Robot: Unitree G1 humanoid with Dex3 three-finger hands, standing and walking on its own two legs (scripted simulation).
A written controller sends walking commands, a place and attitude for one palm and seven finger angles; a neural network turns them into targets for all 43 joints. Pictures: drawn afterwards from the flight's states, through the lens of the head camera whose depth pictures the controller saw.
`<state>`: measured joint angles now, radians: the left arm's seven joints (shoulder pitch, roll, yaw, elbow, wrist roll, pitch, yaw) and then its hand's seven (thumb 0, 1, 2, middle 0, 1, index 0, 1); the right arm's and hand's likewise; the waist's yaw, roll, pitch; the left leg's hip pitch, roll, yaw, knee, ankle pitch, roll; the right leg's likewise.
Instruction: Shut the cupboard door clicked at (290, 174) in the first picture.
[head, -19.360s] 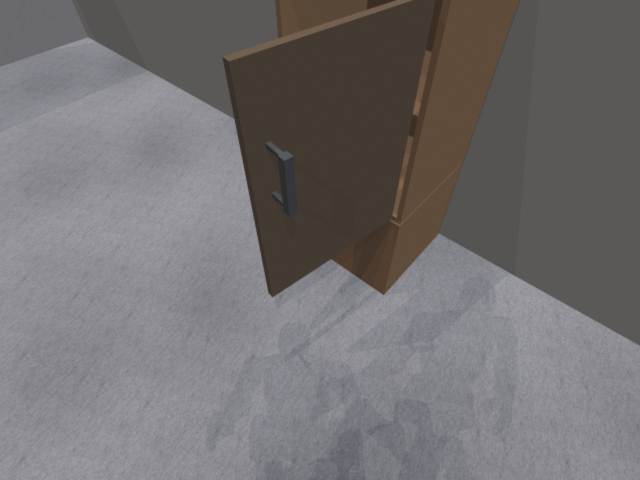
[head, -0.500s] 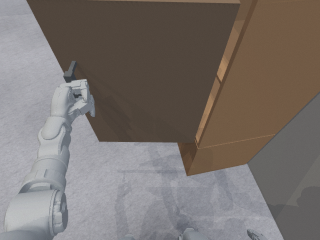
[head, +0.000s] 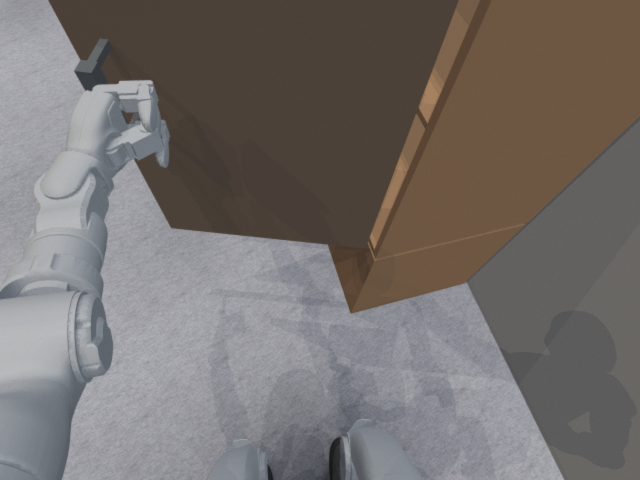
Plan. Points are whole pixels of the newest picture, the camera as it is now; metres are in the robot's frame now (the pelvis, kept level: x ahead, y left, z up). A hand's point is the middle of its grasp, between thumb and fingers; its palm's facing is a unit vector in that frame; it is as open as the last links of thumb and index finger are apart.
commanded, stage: push the door shut along its arc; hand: left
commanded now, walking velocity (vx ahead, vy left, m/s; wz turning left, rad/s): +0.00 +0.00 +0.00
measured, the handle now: (115, 100) +0.58 +0.21 +0.09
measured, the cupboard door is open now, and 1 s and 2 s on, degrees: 69 58 51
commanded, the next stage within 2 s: pull the fist back off the door in 0.98 s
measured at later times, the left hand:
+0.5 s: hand (184, 103) +0.56 +0.12 +0.10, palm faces -0.34 -0.94 +0.01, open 3.0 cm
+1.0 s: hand (207, 81) +0.60 +0.10 +0.10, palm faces -0.39 -0.92 +0.01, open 3.3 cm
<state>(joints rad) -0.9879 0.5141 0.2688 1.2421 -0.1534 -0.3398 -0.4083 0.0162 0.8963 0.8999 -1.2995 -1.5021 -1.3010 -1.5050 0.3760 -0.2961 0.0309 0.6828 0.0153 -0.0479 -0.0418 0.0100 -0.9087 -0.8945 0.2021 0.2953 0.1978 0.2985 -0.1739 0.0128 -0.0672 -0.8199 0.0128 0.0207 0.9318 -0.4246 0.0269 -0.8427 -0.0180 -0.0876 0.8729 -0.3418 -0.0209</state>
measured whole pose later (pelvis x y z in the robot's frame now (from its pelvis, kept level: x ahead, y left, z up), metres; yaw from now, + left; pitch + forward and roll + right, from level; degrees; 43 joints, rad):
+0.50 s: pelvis +0.02 +0.01 +0.00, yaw -2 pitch +22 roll -2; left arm -1.10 0.59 0.32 1.28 -0.10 -0.27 -0.49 0.01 0.86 0.91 -1.30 -1.50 -1.30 -1.50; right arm 0.45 -0.28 0.04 0.64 0.00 0.00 -0.04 0.01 -0.91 -0.89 0.20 0.30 0.20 0.30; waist -0.23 0.03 -0.07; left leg -0.87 0.04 0.04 0.97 -0.47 0.04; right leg -0.90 0.01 -0.06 0.89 -0.36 -0.01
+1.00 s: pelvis +0.01 +0.01 -0.03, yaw -2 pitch +27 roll -4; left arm -1.42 0.64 0.21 1.40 -0.06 -0.19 -0.46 0.00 0.98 1.01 -1.30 -1.50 -1.30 -1.50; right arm 0.40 -0.28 0.05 0.70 -0.03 -0.06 -0.04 0.01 -0.91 -0.89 0.20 0.30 0.20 0.30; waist -0.29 0.04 -0.07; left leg -1.09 0.04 0.00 1.12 -0.51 0.04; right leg -1.08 0.00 -0.10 1.01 -0.39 -0.01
